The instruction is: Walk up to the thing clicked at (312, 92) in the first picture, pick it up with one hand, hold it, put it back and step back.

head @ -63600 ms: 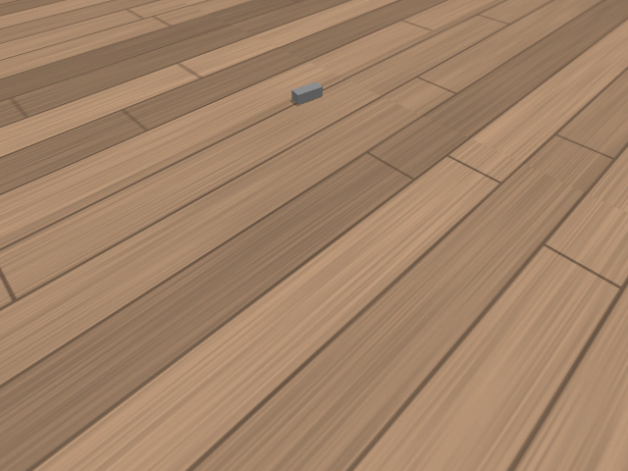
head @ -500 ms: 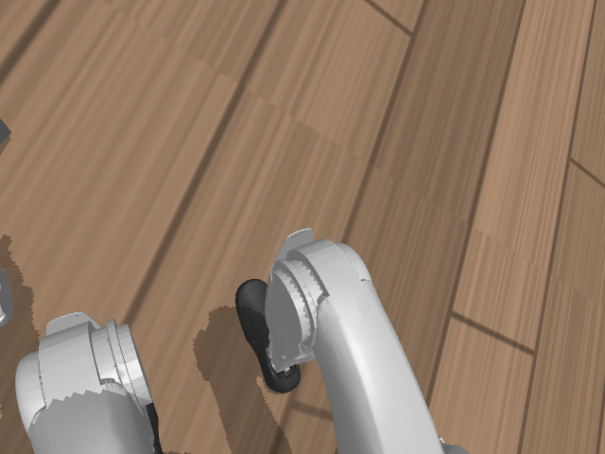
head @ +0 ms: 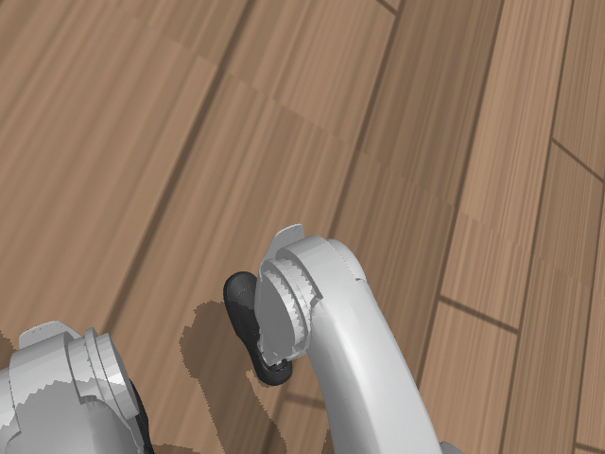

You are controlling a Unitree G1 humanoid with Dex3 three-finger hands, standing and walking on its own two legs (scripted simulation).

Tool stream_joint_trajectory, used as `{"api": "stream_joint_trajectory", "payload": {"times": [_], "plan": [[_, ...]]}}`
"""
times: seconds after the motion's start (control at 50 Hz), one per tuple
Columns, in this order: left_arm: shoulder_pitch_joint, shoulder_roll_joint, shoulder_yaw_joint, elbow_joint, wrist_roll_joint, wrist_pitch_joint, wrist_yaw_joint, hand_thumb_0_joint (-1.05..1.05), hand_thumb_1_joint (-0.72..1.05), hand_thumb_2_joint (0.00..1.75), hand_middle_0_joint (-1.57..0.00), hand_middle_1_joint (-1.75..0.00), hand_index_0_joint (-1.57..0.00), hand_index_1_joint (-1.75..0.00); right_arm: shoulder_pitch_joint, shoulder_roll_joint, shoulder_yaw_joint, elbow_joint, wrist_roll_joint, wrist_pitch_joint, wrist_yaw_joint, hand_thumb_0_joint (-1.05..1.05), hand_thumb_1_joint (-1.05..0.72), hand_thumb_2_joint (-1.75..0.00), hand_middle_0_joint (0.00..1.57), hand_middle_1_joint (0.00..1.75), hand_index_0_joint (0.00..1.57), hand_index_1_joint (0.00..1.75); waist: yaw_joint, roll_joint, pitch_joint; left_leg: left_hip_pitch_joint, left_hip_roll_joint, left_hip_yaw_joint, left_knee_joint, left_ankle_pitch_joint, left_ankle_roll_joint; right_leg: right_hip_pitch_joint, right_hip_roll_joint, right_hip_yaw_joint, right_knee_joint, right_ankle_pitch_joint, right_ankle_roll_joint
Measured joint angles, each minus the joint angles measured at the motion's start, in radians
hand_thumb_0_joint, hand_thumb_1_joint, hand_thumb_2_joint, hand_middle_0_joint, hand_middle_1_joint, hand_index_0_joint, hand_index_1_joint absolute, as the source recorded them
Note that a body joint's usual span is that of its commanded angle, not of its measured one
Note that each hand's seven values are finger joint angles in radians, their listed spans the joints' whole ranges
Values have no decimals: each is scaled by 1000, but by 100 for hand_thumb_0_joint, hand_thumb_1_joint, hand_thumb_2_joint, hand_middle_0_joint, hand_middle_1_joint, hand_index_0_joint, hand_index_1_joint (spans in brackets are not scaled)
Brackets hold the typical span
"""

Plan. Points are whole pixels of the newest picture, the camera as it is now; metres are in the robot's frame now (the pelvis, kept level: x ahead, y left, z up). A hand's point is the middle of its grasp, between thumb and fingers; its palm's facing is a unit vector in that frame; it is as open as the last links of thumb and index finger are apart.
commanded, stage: rest palm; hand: left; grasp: from above
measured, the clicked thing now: out of the picture +0.55 +0.28 -0.30
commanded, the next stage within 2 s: close in 1.26 s
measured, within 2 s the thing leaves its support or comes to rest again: neither
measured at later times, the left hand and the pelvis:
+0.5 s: hand out of the picture +0.54 +0.26 -0.24, palm faces -0.29 -0.30 -0.91, open 14.0 cm; pelvis +0.01 +0.01 +0.00, yaw -4 degrees
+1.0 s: hand out of the picture +0.54 +0.27 -0.25, palm faces -0.26 -0.34 -0.91, open 13.8 cm; pelvis +0.00 +0.01 +0.01, yaw -5 degrees
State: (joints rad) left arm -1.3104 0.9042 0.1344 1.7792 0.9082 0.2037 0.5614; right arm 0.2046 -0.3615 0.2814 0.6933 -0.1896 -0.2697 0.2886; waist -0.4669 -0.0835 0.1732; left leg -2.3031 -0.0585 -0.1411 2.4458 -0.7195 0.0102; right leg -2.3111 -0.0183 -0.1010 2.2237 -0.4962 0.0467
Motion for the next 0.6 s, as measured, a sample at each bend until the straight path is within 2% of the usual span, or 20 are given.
{"api": "stream_joint_trajectory", "payload": {"times": [0.02,0.06,0.1,0.16,0.24,0.42,0.5,0.6], "plan": [[4,5,-4,-11,8,-6,31,0,-48,93,-9,-105,-9,-104,0,2,3,-1,-2,-3,-5,0,-89,-89,20,30,20,30,1,-11,7,1,0,-4,2,2,-1,4,0,-4,-1,2,-2],[4,23,-3,-21,30,-35,51,0,-48,93,-8,-105,-9,-105,-3,3,10,1,-5,-9,-11,0,-89,-89,20,30,20,30,-1,-26,12,4,0,-10,6,0,-1,10,2,-10,-4,3,-5],[-15,35,-5,-6,28,-47,72,0,-49,94,-8,-105,-9,-105,-7,-1,13,8,-11,-14,-9,0,-89,-89,20,30,20,30,-6,-29,9,2,-1,-16,8,-5,0,12,1,-15,-6,-2,-3],[-49,47,-6,21,22,-38,96,0,-50,95,-9,-104,-9,-104,-14,-14,18,16,-23,-23,4,0,-89,-89,20,30,20,30,-19,-22,6,1,-2,-27,13,-18,3,19,0,-25,-10,-14,2],[-99,67,2,51,34,-14,117,0,-52,97,-9,-102,-8,-102,-12,-35,25,4,-25,-31,26,0,-89,-89,20,30,20,30,-40,-9,9,4,0,-37,18,-37,8,27,2,-35,-15,-28,8],[-140,114,23,60,50,39,106,0,-50,94,-10,-103,-10,-102,22,-59,64,-61,-21,-15,57,0,-90,-89,20,30,20,30,-82,-8,34,6,7,-52,21,-46,7,28,9,-48,-22,-27,15],[-122,142,32,58,61,39,97,0,-49,93,-10,-104,-10,-102,29,-54,80,-75,-19,-5,50,0,-90,-90,20,30,20,30,-87,-18,58,0,9,-55,21,-33,7,24,12,-50,-27,-12,15],[-107,171,45,46,35,28,99,0,-48,92,-10,-104,-11,-103,27,-48,98,-88,-24,-4,41,0,-90,-90,20,30,20,30,-78,-42,94,-6,13,-55,18,-11,10,22,18,-51,-36,12,17]]}}
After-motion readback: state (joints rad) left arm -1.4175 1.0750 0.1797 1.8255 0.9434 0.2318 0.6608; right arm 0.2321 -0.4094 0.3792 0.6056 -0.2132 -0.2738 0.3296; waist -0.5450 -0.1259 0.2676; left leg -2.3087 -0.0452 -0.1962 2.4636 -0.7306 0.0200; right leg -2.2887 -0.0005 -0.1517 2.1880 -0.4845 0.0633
